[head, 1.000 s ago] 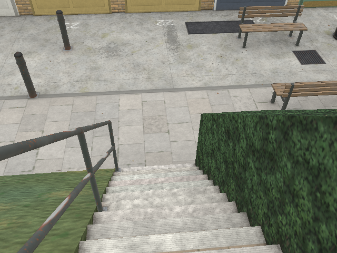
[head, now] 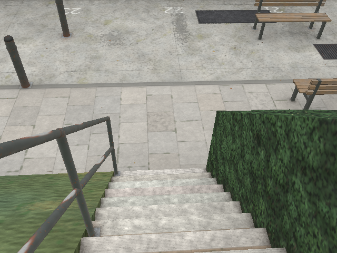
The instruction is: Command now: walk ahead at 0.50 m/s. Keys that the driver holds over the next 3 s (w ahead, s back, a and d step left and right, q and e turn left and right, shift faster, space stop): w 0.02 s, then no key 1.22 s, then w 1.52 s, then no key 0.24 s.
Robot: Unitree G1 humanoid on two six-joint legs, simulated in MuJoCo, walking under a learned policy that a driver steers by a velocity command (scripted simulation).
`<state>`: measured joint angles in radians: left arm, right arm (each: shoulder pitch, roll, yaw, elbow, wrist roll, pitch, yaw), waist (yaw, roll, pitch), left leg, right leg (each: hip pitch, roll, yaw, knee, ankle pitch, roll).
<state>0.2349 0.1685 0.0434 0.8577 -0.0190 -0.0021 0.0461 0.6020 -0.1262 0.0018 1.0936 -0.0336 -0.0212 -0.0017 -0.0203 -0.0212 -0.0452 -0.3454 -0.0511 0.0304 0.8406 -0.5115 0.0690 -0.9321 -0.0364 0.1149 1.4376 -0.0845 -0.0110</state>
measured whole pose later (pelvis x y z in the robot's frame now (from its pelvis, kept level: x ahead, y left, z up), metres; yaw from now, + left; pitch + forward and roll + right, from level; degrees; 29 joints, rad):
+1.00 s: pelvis +0.22 +0.00 -0.17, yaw +0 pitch +1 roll +0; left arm 0.31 0.16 0.00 0.90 0.00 0.05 0.03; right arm 0.33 -0.17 0.00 0.98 0.01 0.04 0.00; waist 0.01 -0.01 0.02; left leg -0.26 0.01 -0.08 0.49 -0.24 -0.04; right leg -0.18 0.02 0.10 0.50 -0.33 0.01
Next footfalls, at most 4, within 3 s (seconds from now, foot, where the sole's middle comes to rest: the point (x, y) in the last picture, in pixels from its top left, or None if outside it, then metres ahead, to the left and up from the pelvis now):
0.26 right None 0.21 -0.13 -0.95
0.58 left None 0.27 0.15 -0.95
1.90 left None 0.45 0.06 -1.16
2.28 right None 0.67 -0.15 -1.37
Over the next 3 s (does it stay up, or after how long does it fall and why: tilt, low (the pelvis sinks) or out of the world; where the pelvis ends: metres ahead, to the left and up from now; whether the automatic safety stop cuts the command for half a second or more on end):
stays up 0.91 0.00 -0.84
